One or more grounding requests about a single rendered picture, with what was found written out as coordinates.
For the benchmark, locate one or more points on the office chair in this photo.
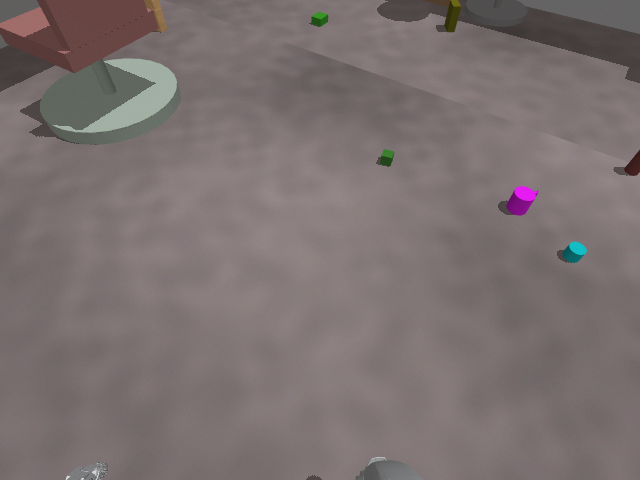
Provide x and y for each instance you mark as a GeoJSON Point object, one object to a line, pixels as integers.
{"type": "Point", "coordinates": [98, 102]}

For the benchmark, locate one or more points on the coat stand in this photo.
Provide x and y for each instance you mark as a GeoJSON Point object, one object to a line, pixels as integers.
{"type": "Point", "coordinates": [501, 13]}

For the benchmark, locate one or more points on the left robot hand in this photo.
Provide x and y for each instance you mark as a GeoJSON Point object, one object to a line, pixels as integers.
{"type": "Point", "coordinates": [95, 471]}

